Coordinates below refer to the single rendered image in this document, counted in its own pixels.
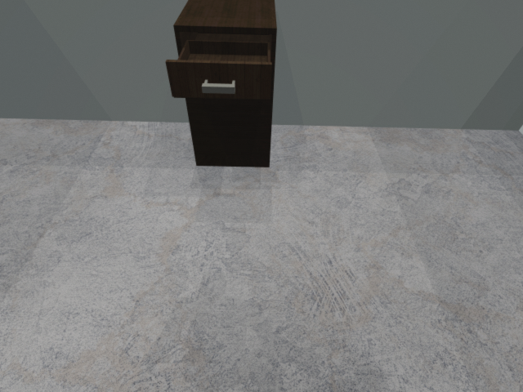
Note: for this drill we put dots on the cabinet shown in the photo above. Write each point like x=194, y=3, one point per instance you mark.
x=230, y=132

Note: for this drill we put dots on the drawer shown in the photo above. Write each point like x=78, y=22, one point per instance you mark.
x=247, y=63

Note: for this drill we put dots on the handle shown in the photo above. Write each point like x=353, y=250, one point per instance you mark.
x=218, y=88

